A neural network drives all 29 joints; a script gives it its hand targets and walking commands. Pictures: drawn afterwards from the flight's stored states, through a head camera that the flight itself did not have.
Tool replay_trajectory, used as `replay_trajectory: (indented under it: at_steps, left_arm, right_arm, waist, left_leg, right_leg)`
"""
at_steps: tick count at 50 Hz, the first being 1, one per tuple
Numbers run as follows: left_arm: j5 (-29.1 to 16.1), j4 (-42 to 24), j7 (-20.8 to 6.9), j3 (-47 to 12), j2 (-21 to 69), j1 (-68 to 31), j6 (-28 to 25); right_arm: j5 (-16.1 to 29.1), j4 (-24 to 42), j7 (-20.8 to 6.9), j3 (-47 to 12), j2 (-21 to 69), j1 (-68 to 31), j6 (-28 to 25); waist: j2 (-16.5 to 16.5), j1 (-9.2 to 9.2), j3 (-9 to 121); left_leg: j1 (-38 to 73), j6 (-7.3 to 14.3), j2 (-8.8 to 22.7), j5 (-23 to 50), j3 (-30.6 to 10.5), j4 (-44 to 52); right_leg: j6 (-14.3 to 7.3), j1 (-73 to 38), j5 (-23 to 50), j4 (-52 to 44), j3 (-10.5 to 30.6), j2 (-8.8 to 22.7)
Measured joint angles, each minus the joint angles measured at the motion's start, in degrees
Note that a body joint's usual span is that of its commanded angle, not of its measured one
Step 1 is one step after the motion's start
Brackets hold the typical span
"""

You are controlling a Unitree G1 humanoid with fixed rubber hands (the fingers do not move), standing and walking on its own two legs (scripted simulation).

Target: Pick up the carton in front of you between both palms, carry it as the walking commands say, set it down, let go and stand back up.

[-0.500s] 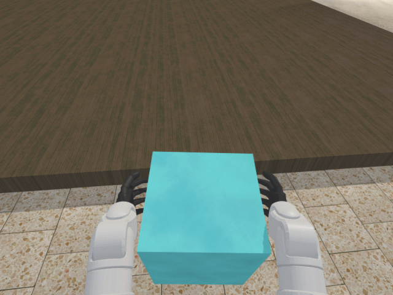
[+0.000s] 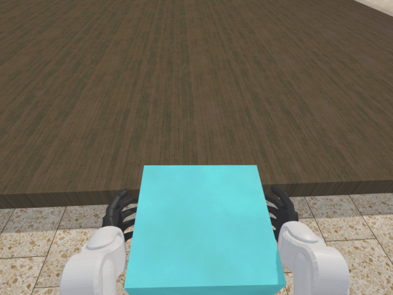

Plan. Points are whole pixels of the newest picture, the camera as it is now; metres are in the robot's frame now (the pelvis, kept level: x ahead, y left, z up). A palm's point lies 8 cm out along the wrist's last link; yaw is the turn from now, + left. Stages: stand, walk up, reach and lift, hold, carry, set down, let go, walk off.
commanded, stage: carry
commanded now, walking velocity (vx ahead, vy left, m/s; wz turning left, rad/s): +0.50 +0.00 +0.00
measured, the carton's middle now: (200, 245) +0.24 +0.01 +0.02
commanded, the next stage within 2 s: none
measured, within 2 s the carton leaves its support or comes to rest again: neither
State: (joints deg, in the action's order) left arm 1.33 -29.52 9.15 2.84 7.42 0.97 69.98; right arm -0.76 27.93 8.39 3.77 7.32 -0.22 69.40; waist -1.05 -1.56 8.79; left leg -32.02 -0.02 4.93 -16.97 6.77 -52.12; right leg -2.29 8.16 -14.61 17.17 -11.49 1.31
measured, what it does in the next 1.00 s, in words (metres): walks ahead: left foot, then right foot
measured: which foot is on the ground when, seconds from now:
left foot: up 0.00-0.18, down 0.20-0.76, up 0.78-1.00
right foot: down 0.00-0.22, up 0.24-0.72, down 0.74-1.00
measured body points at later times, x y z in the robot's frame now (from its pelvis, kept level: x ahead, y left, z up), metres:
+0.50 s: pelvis +0.31 +0.06 +0.00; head +0.31 +0.08 +0.45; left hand +0.59 +0.20 +0.12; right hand +0.57 -0.11 +0.13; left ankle +0.27 +0.12 -0.75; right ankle +0.37 -0.09 -0.68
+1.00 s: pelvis +0.62 +0.00 -0.01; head +0.71 -0.02 +0.43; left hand +1.00 +0.16 +0.10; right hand +1.01 -0.14 +0.10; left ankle +0.64 +0.15 -0.65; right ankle +0.62 -0.04 -0.75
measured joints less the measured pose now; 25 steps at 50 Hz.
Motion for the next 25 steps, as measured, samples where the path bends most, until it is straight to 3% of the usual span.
replay_trajectory:
  at_steps: [5, 9, 12, 14, 16, 20, 25]
  left_arm:
    - [-0.72, -0.62, 0.06, -0.05, -0.07, -0.79, -0.40]
    - [-0.72, -1.28, -0.04, -0.47, -0.02, 0.11, -0.21]
    - [-0.32, -0.86, -0.38, 0.63, -0.11, -0.24, -0.44]
    - [-0.15, -0.66, -0.45, 1.02, -0.12, -0.78, -0.23]
    - [-0.03, -1.33, -0.55, 0.71, -0.14, -1.38, -0.33]
    - [0.10, -2.95, -0.63, 0.09, -0.17, -3.58, -1.58]
    - [0.85, -2.96, -0.65, 1.64, -0.05, -7.55, -1.01]
  right_arm:
    - [-0.21, 1.89, 0.10, -0.14, 0.05, 0.79, -0.76]
    - [-0.38, 3.03, 0.10, -0.44, 0.13, 2.03, -0.50]
    - [-0.67, 0.95, 0.10, -1.24, 0.08, 0.90, -1.32]
    - [-0.70, 0.22, 0.10, -1.33, 0.05, 0.36, -1.54]
    - [-0.64, 1.38, 0.10, -1.04, 0.07, 0.17, -1.60]
    - [-0.14, 4.24, 0.10, 0.14, -0.01, -1.64, -2.15]
    - [0.31, 2.72, 0.09, 1.70, 0.11, -7.13, -1.45]
  waist:
    - [0.42, -0.62, -0.59]
    - [-0.02, -0.49, -0.95]
    - [-1.40, 1.37, -2.31]
    - [-0.82, 2.24, -3.92]
    - [-0.28, 2.92, -5.27]
    - [0.42, 3.87, -5.71]
    - [0.55, 3.94, -3.64]
  left_leg:
    - [-1.96, -0.02, 0.02, 7.87, 2.22, 15.71]
    - [1.85, 1.22, -1.60, 11.25, 5.58, 23.00]
    - [3.08, 5.51, -2.74, 9.48, 7.54, 17.89]
    - [5.08, 6.11, -2.53, 6.11, 7.76, 17.73]
    - [8.42, 5.37, -2.67, 6.01, 7.86, 21.17]
    - [14.93, 5.22, -3.47, 6.05, 7.16, 28.40]
    - [22.77, 4.35, -4.21, 4.09, 6.10, 34.52]
  right_leg:
    - [2.30, -8.41, -3.33, -3.87, 0.21, 0.89]
    - [4.92, -13.26, -10.50, 0.31, 1.14, 2.76]
    - [4.12, -6.12, -14.01, 23.35, 4.26, 5.97]
    - [2.57, 3.36, -11.98, 41.15, 7.84, 4.59]
    - [1.06, 11.33, -8.26, 49.02, 8.72, 3.89]
    - [0.14, 21.85, -1.04, 46.08, 7.90, 4.55]
    - [1.14, 28.12, 5.49, 35.15, 6.47, 5.25]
